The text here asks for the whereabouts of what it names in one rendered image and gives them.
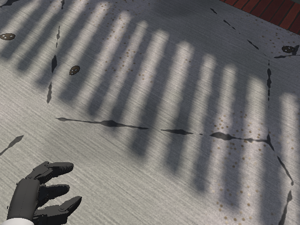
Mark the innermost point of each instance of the robot left hand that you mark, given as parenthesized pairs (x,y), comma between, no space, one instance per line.
(32,192)

